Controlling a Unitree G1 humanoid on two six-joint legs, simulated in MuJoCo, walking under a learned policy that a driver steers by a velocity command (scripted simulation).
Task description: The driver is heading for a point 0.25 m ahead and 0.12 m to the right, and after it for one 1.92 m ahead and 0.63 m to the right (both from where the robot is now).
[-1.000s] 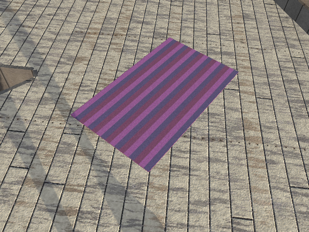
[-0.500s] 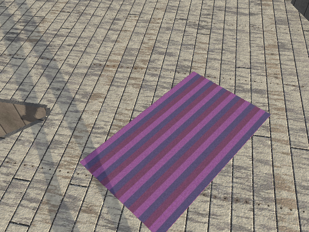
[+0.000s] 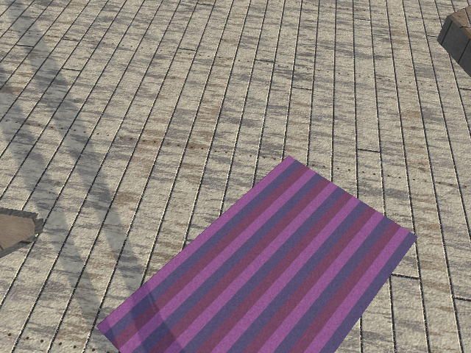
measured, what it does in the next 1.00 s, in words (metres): walks ahead, turning right: right foot, then left foot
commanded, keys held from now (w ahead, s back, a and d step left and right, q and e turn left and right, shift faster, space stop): w+e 0.06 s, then e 0.64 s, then no key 0.30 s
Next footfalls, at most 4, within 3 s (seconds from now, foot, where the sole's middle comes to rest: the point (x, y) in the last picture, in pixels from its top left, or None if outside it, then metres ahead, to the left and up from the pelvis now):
0.34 right None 0.29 -0.10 -0.78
0.86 left None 0.29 0.09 -0.78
1.20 right None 0.16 -0.08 -0.78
2.20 right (321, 340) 0.54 -0.23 -0.78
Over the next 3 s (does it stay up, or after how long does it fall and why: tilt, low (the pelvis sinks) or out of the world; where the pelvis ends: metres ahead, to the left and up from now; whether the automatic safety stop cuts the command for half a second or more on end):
stays up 0.83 -0.28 0.00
